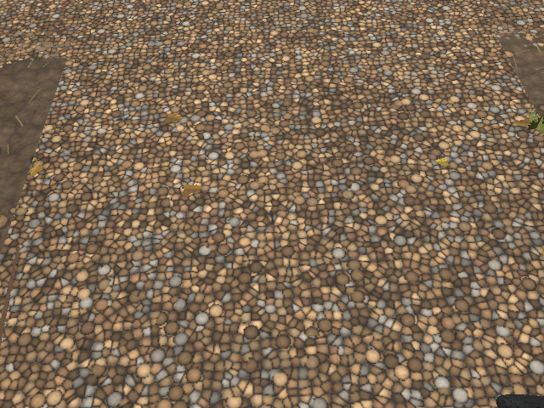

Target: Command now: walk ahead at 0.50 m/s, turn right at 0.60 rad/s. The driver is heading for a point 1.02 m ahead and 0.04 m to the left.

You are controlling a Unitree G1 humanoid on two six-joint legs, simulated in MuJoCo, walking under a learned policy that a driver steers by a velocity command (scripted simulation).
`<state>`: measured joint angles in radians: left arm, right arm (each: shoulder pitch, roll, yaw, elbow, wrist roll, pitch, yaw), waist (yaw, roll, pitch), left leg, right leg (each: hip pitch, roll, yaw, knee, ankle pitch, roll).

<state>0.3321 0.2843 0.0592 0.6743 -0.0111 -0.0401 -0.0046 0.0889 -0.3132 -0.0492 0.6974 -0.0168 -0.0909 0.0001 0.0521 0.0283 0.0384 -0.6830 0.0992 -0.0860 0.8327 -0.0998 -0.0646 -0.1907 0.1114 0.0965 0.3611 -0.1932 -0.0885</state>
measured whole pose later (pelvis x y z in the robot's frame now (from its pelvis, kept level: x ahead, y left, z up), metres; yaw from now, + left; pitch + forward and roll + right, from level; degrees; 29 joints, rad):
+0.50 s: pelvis +0.27 +0.04 +0.00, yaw -14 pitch +1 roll +1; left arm 0.17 0.30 0.06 0.63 -0.01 -0.03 -0.01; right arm 0.36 -0.28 -0.06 0.83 0.00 -0.09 0.02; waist -0.08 -0.05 0.02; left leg -0.10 -0.02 0.07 0.29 -0.21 0.02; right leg -0.64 -0.08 0.07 0.86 -0.17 0.00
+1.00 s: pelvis +0.51 -0.07 +0.00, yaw -3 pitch +1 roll -2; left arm 0.33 0.27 0.08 0.80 0.01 -0.09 0.00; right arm 0.17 -0.31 -0.07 0.75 0.02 -0.03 0.02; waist 0.06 0.05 0.02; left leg -0.69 0.11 -0.06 0.91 -0.07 -0.02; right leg -0.03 0.02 -0.18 0.25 -0.22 -0.02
